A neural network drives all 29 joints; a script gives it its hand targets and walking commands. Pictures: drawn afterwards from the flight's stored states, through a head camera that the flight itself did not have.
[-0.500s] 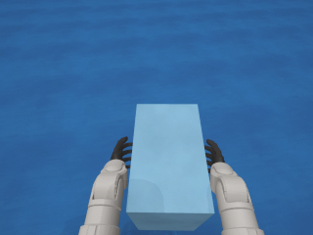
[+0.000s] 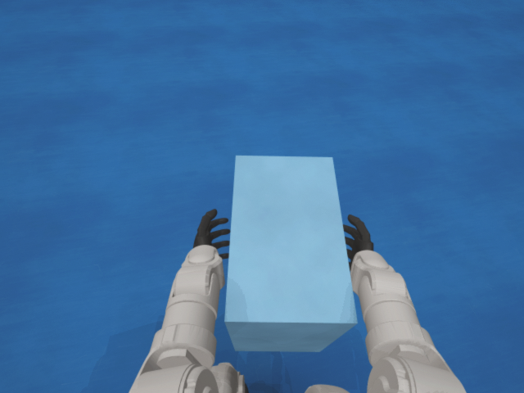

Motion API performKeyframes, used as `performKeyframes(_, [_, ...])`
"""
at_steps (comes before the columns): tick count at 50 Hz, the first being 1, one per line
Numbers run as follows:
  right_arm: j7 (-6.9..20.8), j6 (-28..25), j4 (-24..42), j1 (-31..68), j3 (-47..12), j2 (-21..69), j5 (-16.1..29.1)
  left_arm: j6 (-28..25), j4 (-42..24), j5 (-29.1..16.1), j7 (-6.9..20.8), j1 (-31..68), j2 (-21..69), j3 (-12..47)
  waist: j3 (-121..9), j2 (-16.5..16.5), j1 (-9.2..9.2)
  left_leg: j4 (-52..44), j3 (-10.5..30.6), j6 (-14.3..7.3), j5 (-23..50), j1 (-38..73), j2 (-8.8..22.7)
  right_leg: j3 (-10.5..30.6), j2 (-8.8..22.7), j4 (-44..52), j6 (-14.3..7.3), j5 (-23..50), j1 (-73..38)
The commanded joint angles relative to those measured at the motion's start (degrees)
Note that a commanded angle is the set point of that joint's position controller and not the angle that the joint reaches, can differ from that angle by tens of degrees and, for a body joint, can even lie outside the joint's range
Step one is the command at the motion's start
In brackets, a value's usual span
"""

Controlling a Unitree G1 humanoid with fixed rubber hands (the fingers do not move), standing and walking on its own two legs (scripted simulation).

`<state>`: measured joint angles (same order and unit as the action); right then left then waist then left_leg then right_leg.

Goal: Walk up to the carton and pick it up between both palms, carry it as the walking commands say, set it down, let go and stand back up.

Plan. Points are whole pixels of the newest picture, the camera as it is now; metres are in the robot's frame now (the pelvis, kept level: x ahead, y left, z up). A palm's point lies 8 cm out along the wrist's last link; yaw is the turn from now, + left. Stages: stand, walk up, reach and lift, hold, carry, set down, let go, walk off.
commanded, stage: set down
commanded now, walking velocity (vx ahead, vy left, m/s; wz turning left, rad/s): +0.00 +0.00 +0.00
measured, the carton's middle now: (280, 260) +0.35 -0.01 -0.06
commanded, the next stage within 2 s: none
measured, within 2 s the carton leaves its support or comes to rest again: neither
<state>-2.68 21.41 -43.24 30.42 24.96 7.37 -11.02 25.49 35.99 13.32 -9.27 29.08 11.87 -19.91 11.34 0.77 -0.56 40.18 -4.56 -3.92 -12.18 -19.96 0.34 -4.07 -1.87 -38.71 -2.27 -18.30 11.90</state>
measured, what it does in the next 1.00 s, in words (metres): lowers itself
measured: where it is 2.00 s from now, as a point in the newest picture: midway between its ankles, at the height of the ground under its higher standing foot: outside the picture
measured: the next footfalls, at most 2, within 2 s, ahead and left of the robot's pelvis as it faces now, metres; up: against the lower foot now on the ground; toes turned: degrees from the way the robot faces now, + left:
none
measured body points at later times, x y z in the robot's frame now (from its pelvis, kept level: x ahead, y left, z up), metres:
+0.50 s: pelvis -0.02 +0.02 -0.03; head +0.16 +0.06 +0.37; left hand +0.34 +0.12 -0.13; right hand +0.34 -0.15 -0.12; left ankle +0.12 +0.05 -0.71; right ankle +0.04 -0.12 -0.71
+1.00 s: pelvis -0.03 +0.00 -0.07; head +0.27 +0.01 +0.25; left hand +0.34 +0.11 -0.24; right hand +0.37 -0.15 -0.23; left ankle +0.12 +0.05 -0.71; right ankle +0.04 -0.12 -0.71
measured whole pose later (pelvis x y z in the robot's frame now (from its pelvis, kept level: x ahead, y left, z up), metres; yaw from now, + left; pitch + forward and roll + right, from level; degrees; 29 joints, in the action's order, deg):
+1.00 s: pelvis -0.03 +0.00 -0.07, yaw +0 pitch +14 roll -4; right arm -8.4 -1.7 -40.6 43.5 0.4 -6.2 5.9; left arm 4.3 28.5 -3.1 -21.3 34.5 -1.3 1.1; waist 30.0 -0.9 1.6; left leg 61.0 -4.0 -5.3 -13.7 -61.9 -0.4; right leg -3.0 -1.7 -64.4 -0.2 -23.6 55.2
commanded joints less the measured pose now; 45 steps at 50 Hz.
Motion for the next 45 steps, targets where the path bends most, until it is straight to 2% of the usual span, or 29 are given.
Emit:
performKeyframes(1, [16.2, -5.4, -2.3, 40.1, -22.7, 50.1, 1.9, -4.5, -2.9, -7.1, 11.1, 42.3, 59.1, 28.2, -31.7, -7.1, 6.09, -9.6, 21.7, 2.7, -13.7, 22.2, 1.4, 10.8, -1.9, 0.3, -2.6, 1.5, 19.2])
performKeyframes(2, [16.5, -6.9, 0.0, 42.9, -23.8, 49.5, 2.3, -6.2, -5.2, -7.6, 10.9, 42.3, 58.3, 28.4, -33.8, -4.4, 4.55, -7.8, 21.8, 2.7, -11.2, 22.6, 0.6, 11.0, -1.9, -0.6, -2.8, 0.3, 19.6])
performKeyframes(5, [17.4, -9.6, 0.8, 44.0, -22.7, 43.2, 2.1, -6.7, -0.5, -5.7, 8.8, 36.8, 58.6, 28.8, -32.5, -11.0, 4.96, -8.3, 24.5, 4.3, -9.9, 20.2, 1.7, 11.3, -2.1, -3.7, -2.3, 1.3, 21.2])
performKeyframes(6, [17.3, -11.3, 5.0, 45.9, -24.0, 41.0, 1.0, -7.3, 1.2, -6.8, 8.7, 35.2, 59.5, 29.8, -36.3, -8.4, 6.69, -8.1, 26.2, 4.6, -10.7, 22.2, 1.8, 10.4, -2.5, -4.3, -1.8, 1.3, 22.0])
performKeyframes(9, [16.9, -14.5, 5.5, 46.0, -26.1, 38.2, 2.6, -10.9, -3.8, -7.5, 7.4, 37.3, 55.3, 32.8, -40.9, -7.3, 5.14, -3.4, 25.5, 4.4, -5.9, 23.8, 0.8, 10.3, -3.1, -7.4, -1.5, 0.3, 27.6])
performKeyframes(10, [16.3, -16.2, 6.6, 43.8, -24.5, 36.6, 1.8, -12.4, -8.9, -9.5, 6.5, 39.7, 55.4, 37.7, -45.6, -9.4, 9.54, -3.6, 28.0, 5.1, -8.4, 25.3, 1.5, 10.4, -2.6, -8.6, -1.5, 1.4, 25.9])
performKeyframes(11, [15.5, -17.6, 8.7, 43.3, -27.4, 35.6, 2.4, -13.4, -7.4, -9.6, 6.0, 36.7, 56.1, 39.0, -48.1, -7.3, 8.53, -2.0, 27.1, 5.0, -1.1, 27.4, 0.8, 9.7, -3.2, -8.9, -1.6, 3.4, 26.8])
performKeyframes(12, [15.3, -18.9, 12.1, 46.6, -26.6, 31.4, 3.4, -14.4, -8.4, -11.3, 5.0, 38.6, 55.3, 39.8, -48.8, -7.9, 9.53, -2.6, 28.6, 4.8, -9.0, 26.1, 2.3, 10.0, -2.9, -10.6, -1.2, -0.2, 28.2])
performKeyframes(16, [13.6, -21.5, 9.5, 42.2, -27.8, 26.8, 6.3, -16.8, -13.4, -11.4, 1.7, 35.9, 45.7, 42.2, -53.8, -9.6, 8.38, -4.5, 31.1, 4.3, -11.5, 25.1, 3.7, 10.1, -2.2, -12.2, -0.4, 2.3, 25.5])
performKeyframes(17, [13.3, -22.0, 8.7, 42.3, -25.9, 26.6, 6.5, -16.8, -12.8, -12.6, 1.7, 38.2, 45.4, 44.1, -51.5, -11.1, 10.27, -3.9, 31.3, 5.2, -13.1, 25.0, 3.7, 9.1, -3.0, -13.4, -0.1, 1.8, 28.6])
performKeyframes(18, [12.5, -22.6, 9.4, 40.9, -27.1, 23.5, 8.1, -17.5, -12.7, -11.7, 0.8, 34.0, 40.8, 41.6, -50.5, -8.4, 6.63, -2.2, 29.8, 4.6, -11.4, 24.1, 3.0, 9.4, -2.9, -13.5, -0.3, 1.3, 28.6])
performKeyframes(19, [12.0, -23.1, 5.6, 36.4, -26.5, 24.6, 6.7, -18.7, -12.9, -11.5, 0.6, 32.2, 38.8, 42.3, -51.7, -8.2, 7.84, -1.7, 29.2, 5.0, -5.7, 24.5, 2.2, 9.9, -2.2, -12.5, -0.2, 3.6, 30.2])
performKeyframes(20, [11.4, -23.6, 6.8, 37.7, -25.3, 19.8, 6.4, -18.6, -11.3, -10.9, 0.0, 32.0, 37.9, 39.8, -50.8, -7.6, 7.76, -1.4, 29.2, 5.1, -11.4, 24.4, 2.2, 9.5, -2.4, -13.0, -0.4, -1.1, 32.5])
performKeyframes(21, [11.3, -23.5, 5.1, 37.4, -24.0, 20.5, 7.0, -19.4, -14.8, -12.2, -0.2, 37.5, 36.4, 42.4, -53.4, -9.5, 10.94, -1.1, 29.8, 5.1, -12.0, 23.3, 2.9, 9.5, -1.9, -13.8, -0.2, -0.9, 33.7])
performKeyframes(22, [10.4, -24.2, 7.5, 38.5, -24.1, 18.2, 7.1, -19.5, -11.1, -12.3, -1.0, 35.3, 35.0, 41.6, -51.1, -9.2, 11.57, -2.2, 31.7, 4.3, -16.5, 19.9, 3.7, 9.0, -2.4, -15.4, 0.5, 0.0, 32.5])
performKeyframes(23, [10.1, -25.2, 12.5, 43.9, -27.1, 15.4, 9.4, -20.0, -10.2, -11.5, -1.9, 32.9, 33.9, 39.7, -49.0, -7.8, 7.24, -1.3, 30.5, 3.7, -15.1, 19.1, 3.3, 9.4, -2.0, -15.8, 0.6, -1.9, 33.8])
performKeyframes(24, [9.1, -25.9, 8.4, 38.2, -24.9, 13.6, 8.5, -21.6, -13.3, -12.5, -2.2, 32.5, 31.4, 40.3, -51.8, -10.5, 8.21, 0.3, 27.4, 4.6, -10.0, 17.9, 1.7, 9.7, -1.9, -13.9, -0.1, 0.2, 33.3])
performKeyframes(25, [8.7, -27.0, 8.8, 39.0, -26.3, 12.4, 9.8, -22.0, -9.2, -10.4, -2.9, 29.3, 27.2, 38.3, -50.8, -9.7, 6.63, 1.8, 27.5, 3.6, -7.2, 17.5, 1.6, 9.4, -2.0, -15.3, 0.3, -0.3, 36.7])
performKeyframes(27, [5.8, -26.5, 3.9, 35.1, -23.6, 9.7, 7.1, -23.3, -7.7, -10.0, -3.9, 31.0, 20.6, 34.9, -47.2, -3.9, 9.21, 5.6, 24.4, 2.9, -7.8, 12.1, -0.5, 9.7, -1.9, -15.0, -0.3, -2.6, 40.3])
performKeyframes(29, [4.1, -27.7, 5.4, 35.5, -23.3, 5.0, 9.8, -24.3, -9.8, -11.0, -5.2, 30.5, 16.8, 35.1, -49.1, -7.9, 7.54, 4.7, 24.5, 3.0, -9.7, 12.2, -0.6, 8.7, -2.7, -16.1, 0.1, -2.7, 40.4])
performKeyframes(31, [2.5, -28.8, 5.2, 30.6, -24.7, 2.2, 11.5, -26.1, -14.0, -13.6, -6.2, 28.9, 14.1, 37.3, -53.5, -8.4, 8.83, 6.4, 22.9, 3.4, -3.2, 12.8, -1.1, 8.7, -2.4, -16.1, -0.5, -0.2, 40.6])
performKeyframes(34, [0.1, -29.7, 11.5, 29.2, -25.9, -4.1, 16.4, -26.5, -17.9, -16.1, -9.3, 23.2, 8.4, 38.4, -63.8, -8.4, 7.7, 8.2, 24.5, 3.8, 4.9, 19.4, -0.2, 7.9, -3.3, -19.4, 0.5, 2.2, 40.8])
performKeyframes(35, [-0.9, -30.5, 13.8, 32.1, -25.5, -11.3, 16.9, -26.5, -16.7, -15.5, -9.6, 19.2, 6.4, 36.6, -63.9, -8.9, 6.12, 9.2, 22.7, 4.1, 1.3, 17.9, -1.1, 7.7, -2.5, -19.1, 0.0, -1.5, 41.1])
performKeyframes(36, [-2.3, -29.8, 14.6, 32.6, -27.3, -9.5, 17.0, -26.1, -15.5, -16.6, -9.9, 21.2, 4.8, 37.1, -57.3, -7.0, 7.45, 9.2, 22.2, 3.3, -2.4, 14.0, -1.1, 8.0, -2.7, -17.6, 0.0, -3.3, 41.7])
performKeyframes(37, [-2.4, -28.8, 12.0, 30.3, -27.4, -8.8, 18.0, -26.0, -17.9, -16.7, -10.3, 22.1, 4.5, 36.0, -58.3, -7.8, 5.3, 8.2, 22.1, 3.5, -1.7, 13.6, -1.6, 7.4, -3.0, -17.8, -0.3, -2.6, 41.2])
performKeyframes(41, [-3.6, -29.5, 15.9, 28.9, -28.7, -9.8, 20.7, -26.9, -23.0, -21.3, -11.3, 23.5, 2.6, 39.2, -66.9, -7.1, 8.56, 10.9, 24.8, 4.0, 3.2, 18.3, -0.5, 7.0, -3.4, -21.3, 0.6, 1.1, 40.8])
performKeyframes(43, [-4.8, -28.2, 16.3, 34.8, -28.9, -9.0, 21.0, -26.1, -19.1, -19.3, -10.7, 27.5, -1.0, 33.7, -64.6, -5.8, 4.63, 13.7, 20.1, 3.0, 0.0, 10.6, -2.4, 7.5, -3.0, -20.3, 0.1, -2.1, 41.5])
performKeyframes(44, [-5.3, -28.6, 20.4, 34.5, -29.1, -9.8, 20.8, -26.8, -22.0, -20.0, -10.0, 28.8, -1.2, 36.2, -68.2, -7.0, 7.4, 15.9, 18.7, 3.2, 4.0, 12.8, -3.0, 6.8, -3.0, -20.7, -0.4, 0.0, 38.4])
performKeyframes(45, [-5.4, -28.2, 20.2, 36.2, -31.6, -6.2, 22.3, -27.8, -23.1, -20.8, -10.1, 32.0, -2.8, 35.7, -66.4, -4.6, 4.95, 17.2, 17.8, 1.5, 5.8, 8.7, -4.0, 7.9, -2.9, -20.3, -0.3, 1.5, 38.5])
